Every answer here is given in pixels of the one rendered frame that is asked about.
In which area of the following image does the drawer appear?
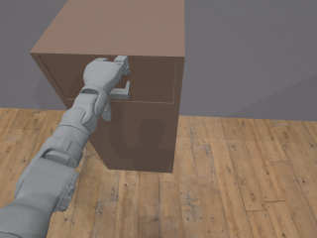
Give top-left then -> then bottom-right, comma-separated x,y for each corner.
41,56 -> 175,103

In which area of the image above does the cabinet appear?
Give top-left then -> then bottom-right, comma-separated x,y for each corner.
30,0 -> 185,174

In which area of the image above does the handle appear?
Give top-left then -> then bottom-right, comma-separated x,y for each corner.
108,81 -> 131,100

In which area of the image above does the robot left hand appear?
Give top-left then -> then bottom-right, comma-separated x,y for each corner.
83,56 -> 130,121

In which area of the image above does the left robot upper arm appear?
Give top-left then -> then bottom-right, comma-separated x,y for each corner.
0,158 -> 79,238

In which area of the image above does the left robot forearm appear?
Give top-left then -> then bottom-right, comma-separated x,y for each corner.
14,85 -> 108,199

